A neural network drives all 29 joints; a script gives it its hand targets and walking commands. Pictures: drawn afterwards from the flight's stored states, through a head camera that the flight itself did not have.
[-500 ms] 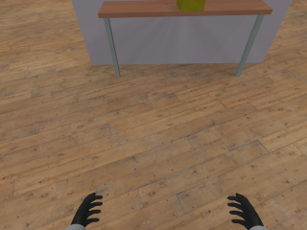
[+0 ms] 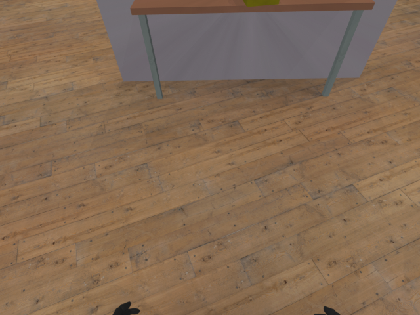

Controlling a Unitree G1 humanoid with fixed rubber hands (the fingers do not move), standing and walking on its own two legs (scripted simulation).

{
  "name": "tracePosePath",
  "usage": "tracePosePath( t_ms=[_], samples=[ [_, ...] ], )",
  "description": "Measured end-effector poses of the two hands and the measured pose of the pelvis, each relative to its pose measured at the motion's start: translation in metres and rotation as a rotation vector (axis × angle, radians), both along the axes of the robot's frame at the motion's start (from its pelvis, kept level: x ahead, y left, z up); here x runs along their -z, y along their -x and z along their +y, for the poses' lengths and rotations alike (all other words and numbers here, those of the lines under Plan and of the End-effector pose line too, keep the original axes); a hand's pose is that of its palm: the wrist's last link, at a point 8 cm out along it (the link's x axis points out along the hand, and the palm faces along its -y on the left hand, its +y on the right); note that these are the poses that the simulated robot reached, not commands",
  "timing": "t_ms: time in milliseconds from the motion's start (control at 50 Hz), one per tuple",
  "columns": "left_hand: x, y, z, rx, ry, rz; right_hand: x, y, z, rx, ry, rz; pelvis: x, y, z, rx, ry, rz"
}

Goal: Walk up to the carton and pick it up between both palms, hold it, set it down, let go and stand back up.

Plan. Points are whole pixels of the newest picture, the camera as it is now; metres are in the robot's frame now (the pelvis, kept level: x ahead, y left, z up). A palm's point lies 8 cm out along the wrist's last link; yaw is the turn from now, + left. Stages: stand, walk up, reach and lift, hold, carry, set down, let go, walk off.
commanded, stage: stand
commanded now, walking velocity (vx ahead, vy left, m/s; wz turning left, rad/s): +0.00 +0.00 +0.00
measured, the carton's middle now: out of the picture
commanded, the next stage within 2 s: walk up in 1.20 s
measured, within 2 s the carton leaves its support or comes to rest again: neither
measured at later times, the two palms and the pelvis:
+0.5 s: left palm out of the picture +0.05 +0.23 -0.12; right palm out of the picture +0.05 -0.23 -0.12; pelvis +0.00 +0.00 +0.01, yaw +0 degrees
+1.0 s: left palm out of the picture -0.01 +0.21 -0.13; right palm out of the picture -0.01 -0.22 -0.13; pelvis +0.00 +0.00 +0.02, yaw +0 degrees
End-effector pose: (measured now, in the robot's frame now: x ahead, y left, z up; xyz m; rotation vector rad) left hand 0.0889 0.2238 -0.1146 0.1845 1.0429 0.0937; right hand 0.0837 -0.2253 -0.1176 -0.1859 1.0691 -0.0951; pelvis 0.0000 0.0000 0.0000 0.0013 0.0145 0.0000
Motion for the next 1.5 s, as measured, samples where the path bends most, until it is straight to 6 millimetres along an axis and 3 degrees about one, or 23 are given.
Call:
tracePosePath(
  t_ms=[320, 640, 1140, 1400, 1460, 1500],
  samples=[
    [0.002, 0.020, 0.005, -0.034, -0.010, 0.057, 0.001, 0.019, -0.005, 0.032, 0.011, 0.057, -0.005, 0.002, 0.000, 0.001, 0.000, 0.001],
    [0.009, 0.055, 0.004, -0.085, -0.005, 0.185, 0.008, 0.052, -0.005, 0.081, 0.006, 0.184, -0.011, -0.002, -0.001, 0.001, 0.001, -0.012],
    [0.017, 0.107, -0.021, -0.124, 0.041, 0.366, 0.015, 0.103, 0.016, 0.121, -0.040, 0.356, -0.016, -0.001, -0.003, 0.002, 0.001, -0.040],
    [0.018, 0.120, -0.027, -0.132, 0.053, 0.396, 0.016, 0.117, 0.020, 0.127, -0.051, 0.384, -0.016, 0.003, -0.004, 0.003, 0.001, -0.041],
    [0.016, 0.112, -0.024, -0.122, 0.064, 0.359, 0.012, 0.110, 0.014, 0.158, -0.061, 0.305, -0.016, -0.001, -0.007, 0.027, -0.009, -0.033],
    [0.011, 0.097, -0.023, -0.074, 0.051, 0.331, 0.008, 0.106, 0.006, 0.195, -0.054, 0.251, -0.018, -0.004, -0.012, 0.051, -0.007, -0.027]
  ],
)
